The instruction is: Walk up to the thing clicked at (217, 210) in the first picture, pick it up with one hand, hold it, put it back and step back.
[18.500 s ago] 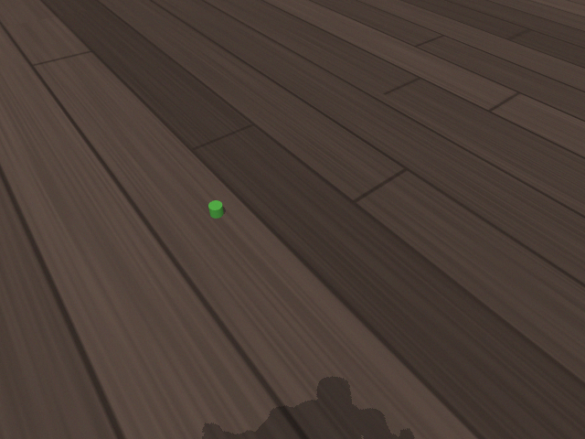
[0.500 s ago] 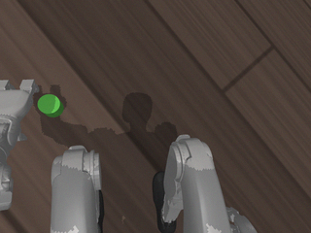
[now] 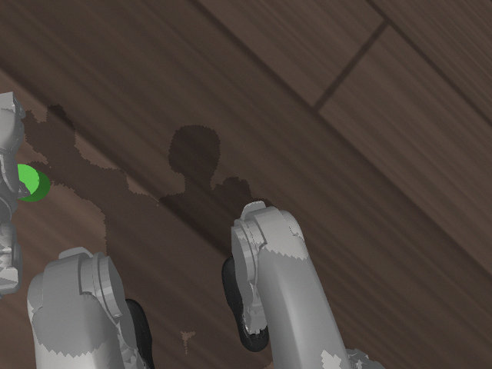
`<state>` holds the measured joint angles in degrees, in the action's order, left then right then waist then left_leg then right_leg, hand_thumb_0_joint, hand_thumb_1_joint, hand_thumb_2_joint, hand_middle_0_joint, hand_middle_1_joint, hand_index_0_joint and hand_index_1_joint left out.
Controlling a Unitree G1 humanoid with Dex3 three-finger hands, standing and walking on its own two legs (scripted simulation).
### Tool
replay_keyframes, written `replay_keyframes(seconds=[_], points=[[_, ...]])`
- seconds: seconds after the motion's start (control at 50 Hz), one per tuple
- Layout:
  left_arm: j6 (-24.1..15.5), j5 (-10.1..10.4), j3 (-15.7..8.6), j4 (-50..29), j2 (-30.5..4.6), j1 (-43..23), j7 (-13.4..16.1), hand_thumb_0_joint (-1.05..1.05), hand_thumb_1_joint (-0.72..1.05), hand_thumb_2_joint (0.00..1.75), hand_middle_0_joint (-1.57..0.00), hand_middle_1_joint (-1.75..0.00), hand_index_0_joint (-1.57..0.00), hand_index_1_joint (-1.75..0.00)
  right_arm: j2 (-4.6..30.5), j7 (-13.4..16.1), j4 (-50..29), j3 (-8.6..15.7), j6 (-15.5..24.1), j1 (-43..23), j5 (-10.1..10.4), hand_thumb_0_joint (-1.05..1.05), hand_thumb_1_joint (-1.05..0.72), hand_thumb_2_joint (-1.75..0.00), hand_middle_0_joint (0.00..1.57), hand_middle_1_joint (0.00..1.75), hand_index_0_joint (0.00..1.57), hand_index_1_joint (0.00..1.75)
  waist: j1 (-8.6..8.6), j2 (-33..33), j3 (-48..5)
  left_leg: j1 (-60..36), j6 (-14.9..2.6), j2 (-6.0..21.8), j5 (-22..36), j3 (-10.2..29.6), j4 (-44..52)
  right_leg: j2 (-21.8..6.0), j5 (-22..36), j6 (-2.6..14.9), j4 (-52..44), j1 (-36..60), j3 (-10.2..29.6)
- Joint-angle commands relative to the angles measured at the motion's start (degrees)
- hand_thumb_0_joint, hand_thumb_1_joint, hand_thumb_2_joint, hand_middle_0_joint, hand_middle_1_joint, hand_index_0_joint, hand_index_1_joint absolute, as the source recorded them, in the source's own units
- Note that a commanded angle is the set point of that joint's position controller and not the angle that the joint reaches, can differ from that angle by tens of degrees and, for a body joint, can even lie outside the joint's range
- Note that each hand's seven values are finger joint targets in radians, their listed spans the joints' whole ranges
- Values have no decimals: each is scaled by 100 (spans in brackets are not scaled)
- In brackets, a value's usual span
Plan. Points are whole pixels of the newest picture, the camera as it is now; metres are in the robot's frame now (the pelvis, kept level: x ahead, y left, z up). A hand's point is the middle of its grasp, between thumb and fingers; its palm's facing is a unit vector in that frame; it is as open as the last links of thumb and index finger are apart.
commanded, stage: approach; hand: left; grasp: from above
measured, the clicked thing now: (26, 183) +0.46 +0.27 -0.30
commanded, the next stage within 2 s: close in in 0.02 s
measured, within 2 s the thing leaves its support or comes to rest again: neither
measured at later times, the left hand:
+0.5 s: hand (1, 188) +0.44 +0.28 -0.21, palm faces -0.43 -0.06 -0.90, open 14.0 cm
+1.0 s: hand (13, 189) +0.45 +0.28 -0.27, palm faces -0.49 -0.12 -0.86, open 14.1 cm
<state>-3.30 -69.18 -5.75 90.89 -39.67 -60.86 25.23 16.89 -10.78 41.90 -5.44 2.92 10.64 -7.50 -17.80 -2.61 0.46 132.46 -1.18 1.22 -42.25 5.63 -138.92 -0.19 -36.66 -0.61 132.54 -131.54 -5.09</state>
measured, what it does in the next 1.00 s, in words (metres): stands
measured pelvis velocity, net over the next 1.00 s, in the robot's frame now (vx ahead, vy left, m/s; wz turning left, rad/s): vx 0.00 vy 0.00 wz -0.06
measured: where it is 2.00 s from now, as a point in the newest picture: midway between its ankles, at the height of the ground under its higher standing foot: (196, 343)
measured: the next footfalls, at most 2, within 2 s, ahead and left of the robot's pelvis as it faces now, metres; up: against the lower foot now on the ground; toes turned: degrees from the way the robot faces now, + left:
none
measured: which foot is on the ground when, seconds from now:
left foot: down 0.00-1.00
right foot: down 0.00-1.00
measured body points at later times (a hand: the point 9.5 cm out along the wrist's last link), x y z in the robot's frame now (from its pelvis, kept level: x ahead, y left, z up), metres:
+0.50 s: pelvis +0.00 +0.01 -0.01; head +0.23 +0.10 +0.36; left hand +0.46 +0.28 -0.16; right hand +0.10 -0.27 -0.10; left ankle +0.06 +0.12 -0.30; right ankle +0.10 -0.12 -0.30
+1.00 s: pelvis +0.00 +0.00 -0.03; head +0.28 +0.09 +0.31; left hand +0.47 +0.28 -0.22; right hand +0.00 -0.26 -0.10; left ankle +0.06 +0.12 -0.30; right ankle +0.10 -0.12 -0.30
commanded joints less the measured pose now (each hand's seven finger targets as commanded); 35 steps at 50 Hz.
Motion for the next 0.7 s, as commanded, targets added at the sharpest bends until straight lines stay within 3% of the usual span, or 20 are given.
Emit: replay_keyframes(seconds=[0.0,0.06,0.08,0.16,0.18,0.22,0.26,0.32,0.34,0.36,0.46,0.52,0.54,0.56,0.58,0.6,0.66,0.68], points=[[-291,275,-155,-787,-1779,-612,-317,0,-52,95,-6,-110,-9,-107,1379,138,-139,457,73,1001,34,0,-90,-90,20,30,20,30,287,-342,-3986,-1497,-279,-274,1156,-451,1220,195,1133,106,-1314,3342,-126],[-876,313,-318,-1565,-1837,-748,-329,0,-52,95,-6,-110,-9,-107,1408,189,-108,544,93,1023,-39,0,-90,-89,20,30,20,30,366,-667,-3970,-1728,-167,-290,1038,-421,1161,190,790,207,-1335,3104,-153],[-1076,224,-334,-1842,-1818,-856,-293,0,-52,95,-6,-109,-9,-107,1461,203,-99,596,94,1096,-70,0,-90,-90,20,30,20,30,358,-874,-3995,-1955,-103,-300,1046,-397,1147,175,708,262,-1324,2862,-215],[-1542,-5,-19,-3016,-1299,-632,-6,0,-52,94,-6,-105,-9,-102,1403,250,-70,865,105,1013,-102,0,-90,-89,20,30,20,30,424,-1741,-4501,-3121,86,-219,1044,-282,1394,152,690,346,-1186,2165,-317],[-1571,-58,78,-3015,-1152,-760,98,0,-53,96,-6,-102,-8,-101,1386,254,-15,905,96,995,-104,0,-90,-89,20,30,20,30,325,-1779,-4521,-3155,90,-207,982,-213,1468,139,672,336,-1128,1989,-363],[-1528,-175,375,-2269,-695,-1152,326,0,-55,98,-6,-101,-7,-100,1371,244,175,878,121,959,-187,0,-90,-89,20,30,20,30,50,-1543,-3958,-2942,76,-185,769,-122,1467,130,589,304,-1079,1525,-464],[-1421,-329,518,-1457,-553,-1315,566,0,-56,100,-7,-100,-7,-99,1406,268,320,797,164,957,-228,0,-90,-89,20,30,20,30,-60,-1380,-3599,-2909,63,-188,757,-46,1470,138,621,295,-1041,1213,-554],[-1246,-575,571,-777,-626,-1576,860,0,-52,104,-8,-102,-8,-101,1493,225,461,706,286,951,-297,0,-90,-89,20,30,20,30,-165,-1347,-3363,-2955,63,-193,819,24,1469,82,740,245,-913,1076,-624],[-1208,-656,423,-897,-954,-1667,960,0,-52,103,-8,-102,-8,-101,1548,217,471,684,297,895,-287,0,-89,-89,20,30,20,30,2,-1637,-3577,-3108,93,-203,987,8,1537,80,861,246,-853,1127,-604],[-1110,-738,405,-568,-914,-1487,1030,0,-51,102,-8,-102,-9,-101,1532,182,465,649,333,875,-326,0,-90,-89,20,30,20,30,-5,-1788,-3561,-3215,121,-200,1147,3,1512,55,989,234,-729,1123,-616],[-791,-878,112,124,-1279,-1660,1213,0,-51,97,-6,-102,-7,-101,1616,-46,279,539,491,707,-452,0,-89,-90,20,30,20,30,-200,-1870,-3475,-3107,118,-188,1375,-21,1413,56,1189,181,-621,1213,-616],[-645,-788,-26,349,-1422,-1524,1260,0,-51,96,-5,-103,-7,-102,1597,-141,87,431,525,687,-461,0,-89,-90,20,30,20,30,-126,-1795,-3579,-2823,25,-234,1343,-157,1314,135,1195,223,-760,1538,-562],[-598,-751,12,601,-1336,-1493,1242,0,-51,96,-5,-104,-7,-102,1584,-191,75,361,569,696,-516,0,-90,-90,20,30,20,30,-245,-1588,-3391,-2601,-17,-240,1248,-195,1171,128,1186,210,-748,1582,-552],[-608,-719,-63,410,-1486,-1559,1210,0,-49,95,-5,-105,-7,-103,1607,-223,31,322,604,711,-545,0,-89,-90,20,30,20,30,-257,-1465,-3408,-2462,-68,-256,1184,-255,1090,172,1134,208,-815,1762,-535],[-583,-723,-129,503,-1649,-1365,1168,0,-51,96,-5,-104,-7,-103,1663,-239,-11,302,633,737,-526,0,-89,-90,20,30,20,30,-156,-1436,-3462,-2397,-88,-275,1232,-304,1068,151,1158,203,-833,1884,-505],[-579,-612,-401,434,-1972,-1248,1162,0,-50,95,-5,-104,-7,-103,1709,-228,-91,323,642,726,-499,0,-89,-90,20,30,20,30,-80,-1357,-3601,-2368,-99,-260,1197,-276,1056,157,1098,200,-850,2014,-491],[-632,-485,-263,414,-1931,-1113,1036,0,-50,95,-5,-105,-7,-103,1663,-265,-175,181,679,724,-519,0,-90,-90,20,30,20,30,-134,-1139,-3673,-2122,-166,-236,1245,-305,901,194,1219,149,-878,2474,-431],[-672,-476,-606,230,-2389,-951,1041,0,-50,94,-5,-105,-7,-103,1746,-244,-92,238,654,867,-504,0,-89,-90,20,30,20,30,-45,-1146,-3860,-2161,-166,-233,1401,-306,894,197,1360,130,-899,2702,-423]])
